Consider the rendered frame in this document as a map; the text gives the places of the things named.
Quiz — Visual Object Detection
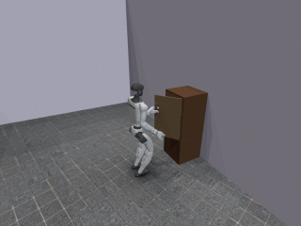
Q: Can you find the right robot forearm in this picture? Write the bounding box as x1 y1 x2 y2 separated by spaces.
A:
142 122 159 136

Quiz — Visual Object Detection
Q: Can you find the robot head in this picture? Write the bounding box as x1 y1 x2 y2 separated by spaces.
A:
131 83 144 104

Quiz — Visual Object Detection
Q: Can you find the robot left hand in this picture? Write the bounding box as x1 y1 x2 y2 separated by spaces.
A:
150 106 159 114

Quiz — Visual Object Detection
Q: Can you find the handle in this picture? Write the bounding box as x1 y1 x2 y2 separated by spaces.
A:
154 103 158 117

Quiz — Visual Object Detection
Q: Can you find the robot left shin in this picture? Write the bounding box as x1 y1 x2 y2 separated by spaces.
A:
135 144 146 166

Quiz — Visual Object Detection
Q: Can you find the robot right hand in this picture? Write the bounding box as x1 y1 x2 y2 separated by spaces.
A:
156 131 165 140

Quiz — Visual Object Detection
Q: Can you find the cupboard door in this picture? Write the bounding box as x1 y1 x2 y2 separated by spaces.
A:
154 94 182 140

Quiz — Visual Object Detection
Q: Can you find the right robot upper arm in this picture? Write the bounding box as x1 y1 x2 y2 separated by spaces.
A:
139 103 148 127

